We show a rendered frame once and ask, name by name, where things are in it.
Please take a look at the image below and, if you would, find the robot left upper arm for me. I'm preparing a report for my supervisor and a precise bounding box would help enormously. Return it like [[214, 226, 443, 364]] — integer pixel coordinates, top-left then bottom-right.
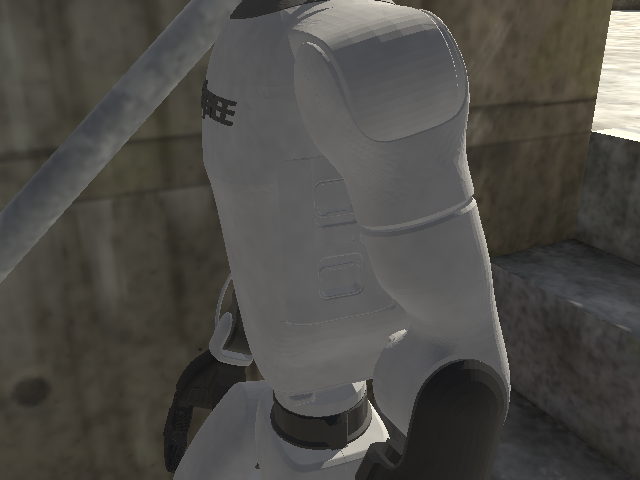
[[288, 3, 511, 437]]

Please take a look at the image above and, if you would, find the robot left forearm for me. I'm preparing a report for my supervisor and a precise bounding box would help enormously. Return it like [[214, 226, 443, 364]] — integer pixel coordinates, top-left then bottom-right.
[[355, 359, 507, 480]]

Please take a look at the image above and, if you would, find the robot right hand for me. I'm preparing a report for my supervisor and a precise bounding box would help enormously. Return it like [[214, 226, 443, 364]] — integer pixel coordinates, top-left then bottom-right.
[[163, 348, 246, 473]]

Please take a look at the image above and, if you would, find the robot right thigh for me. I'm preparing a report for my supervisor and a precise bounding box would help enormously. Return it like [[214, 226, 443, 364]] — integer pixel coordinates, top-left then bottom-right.
[[173, 380, 271, 480]]

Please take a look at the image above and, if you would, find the robot right forearm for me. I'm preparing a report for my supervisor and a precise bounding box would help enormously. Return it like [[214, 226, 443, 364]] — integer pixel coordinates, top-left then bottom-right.
[[209, 289, 253, 366]]

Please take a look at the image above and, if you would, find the robot torso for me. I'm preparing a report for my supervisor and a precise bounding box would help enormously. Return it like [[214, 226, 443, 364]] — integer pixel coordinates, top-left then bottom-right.
[[201, 0, 410, 480]]

